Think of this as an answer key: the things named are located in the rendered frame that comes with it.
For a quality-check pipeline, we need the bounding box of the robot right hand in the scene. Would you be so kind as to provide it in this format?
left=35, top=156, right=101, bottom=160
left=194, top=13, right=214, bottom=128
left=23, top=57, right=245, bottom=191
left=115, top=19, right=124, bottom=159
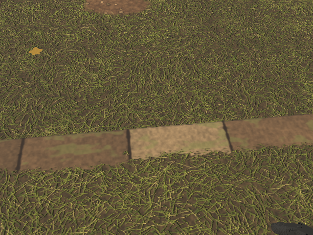
left=271, top=222, right=313, bottom=235

